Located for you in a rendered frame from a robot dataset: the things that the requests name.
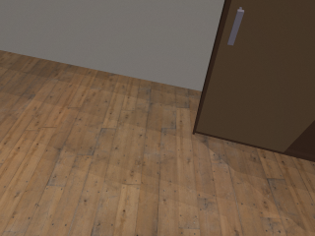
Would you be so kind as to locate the handle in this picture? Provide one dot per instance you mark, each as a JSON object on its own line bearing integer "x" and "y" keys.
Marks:
{"x": 235, "y": 26}

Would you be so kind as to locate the wardrobe door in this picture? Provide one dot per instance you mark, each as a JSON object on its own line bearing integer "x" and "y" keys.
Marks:
{"x": 262, "y": 88}
{"x": 306, "y": 141}

